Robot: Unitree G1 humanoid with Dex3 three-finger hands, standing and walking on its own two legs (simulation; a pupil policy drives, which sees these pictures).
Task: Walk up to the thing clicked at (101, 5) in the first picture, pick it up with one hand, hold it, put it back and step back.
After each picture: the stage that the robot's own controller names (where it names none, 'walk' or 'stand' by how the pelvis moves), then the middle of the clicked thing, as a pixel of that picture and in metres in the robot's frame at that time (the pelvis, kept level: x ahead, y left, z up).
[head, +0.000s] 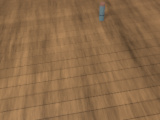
stand; (101, 11) +1.92 -0.23 -0.66
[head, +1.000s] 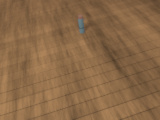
walk; (81, 24) +1.79 +0.15 -0.64
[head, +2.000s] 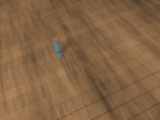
walk; (57, 47) +1.19 +0.36 -0.65
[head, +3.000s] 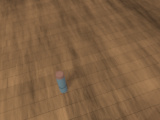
walk; (61, 82) +0.77 +0.27 -0.64
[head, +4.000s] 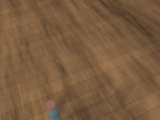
walk; (53, 111) +0.51 +0.23 -0.64
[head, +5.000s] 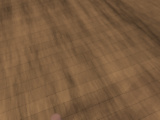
stand; out of the picture +0.43 +0.23 -0.65
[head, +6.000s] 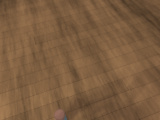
stand; out of the picture +0.41 +0.21 -0.64
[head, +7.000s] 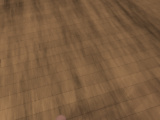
stand; out of the picture +0.42 +0.18 -0.65
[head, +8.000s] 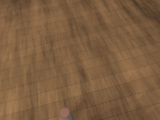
stand; (67, 118) +0.43 +0.19 -0.64
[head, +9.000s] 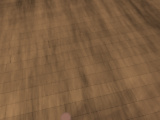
stand; out of the picture +0.42 +0.17 -0.65
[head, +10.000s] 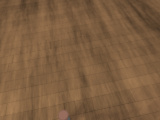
stand; out of the picture +0.46 +0.19 -0.65
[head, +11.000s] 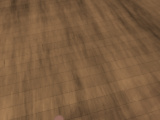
stand; out of the picture +0.43 +0.21 -0.66
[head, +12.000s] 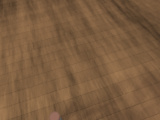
stand; out of the picture +0.43 +0.23 -0.65
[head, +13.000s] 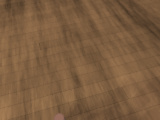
stand; out of the picture +0.43 +0.20 -0.66
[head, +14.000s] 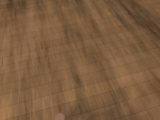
stand; out of the picture +0.43 +0.20 -0.66
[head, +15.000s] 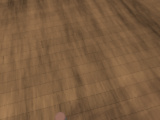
go down; out of the picture +0.43 +0.19 -0.66
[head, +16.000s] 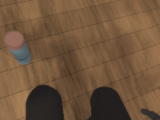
go down; (19, 50) +0.49 +0.27 -0.31
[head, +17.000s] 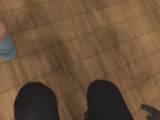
go down; (2, 43) +0.48 +0.30 -0.25
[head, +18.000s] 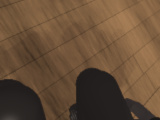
close in; out of the picture +0.45 +0.34 -0.16
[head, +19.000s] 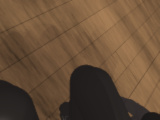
close; out of the picture +0.44 +0.35 -0.16
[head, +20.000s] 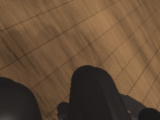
lift; out of the picture +0.41 +0.34 -0.16
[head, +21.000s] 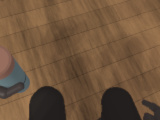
lift; (9, 74) +0.33 +0.25 -0.03
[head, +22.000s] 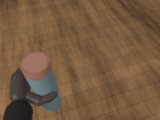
hold; (44, 86) +0.32 +0.15 +0.07
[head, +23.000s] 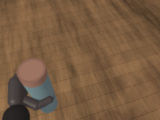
hold; (41, 90) +0.32 +0.16 +0.03
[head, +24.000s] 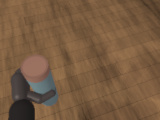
crouch; (43, 84) +0.34 +0.15 +0.00
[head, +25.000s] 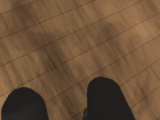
lower; out of the picture +0.48 +0.29 -0.06
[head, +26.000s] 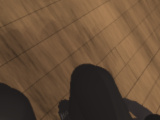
lower; out of the picture +0.43 +0.38 -0.15
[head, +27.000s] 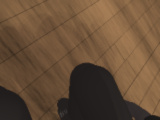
lower; out of the picture +0.43 +0.36 -0.16
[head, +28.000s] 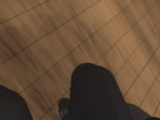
lower; out of the picture +0.42 +0.36 -0.16
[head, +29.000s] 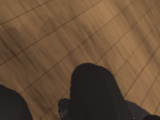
lower; out of the picture +0.42 +0.35 -0.17
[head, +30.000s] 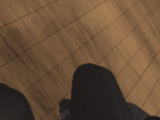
loosen; out of the picture +0.43 +0.32 -0.17
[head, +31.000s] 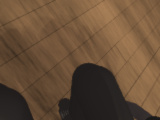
rise; out of the picture +0.42 +0.33 -0.17
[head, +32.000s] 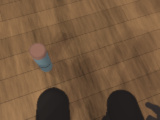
walk; (42, 59) +0.48 +0.24 -0.34
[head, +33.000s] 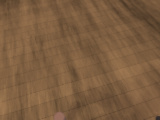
stand; out of the picture +0.41 +0.18 -0.59
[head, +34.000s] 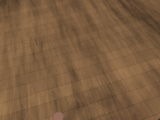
stand; out of the picture +0.42 +0.20 -0.60
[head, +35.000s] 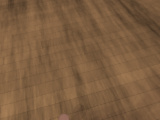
stand; out of the picture +0.42 +0.18 -0.65
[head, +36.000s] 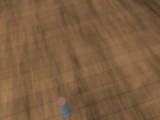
walk; (63, 107) +0.47 +0.21 -0.62
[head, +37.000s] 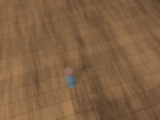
walk; (70, 78) +0.68 +0.17 -0.63
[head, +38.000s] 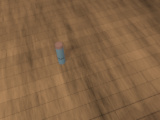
walk; (60, 53) +1.00 +0.24 -0.63
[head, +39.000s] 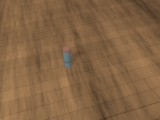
stand; (67, 57) +1.05 +0.18 -0.65
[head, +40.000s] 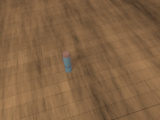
stand; (67, 62) +1.05 +0.20 -0.66
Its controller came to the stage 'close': yes
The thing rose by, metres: 0.67
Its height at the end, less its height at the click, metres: +0.00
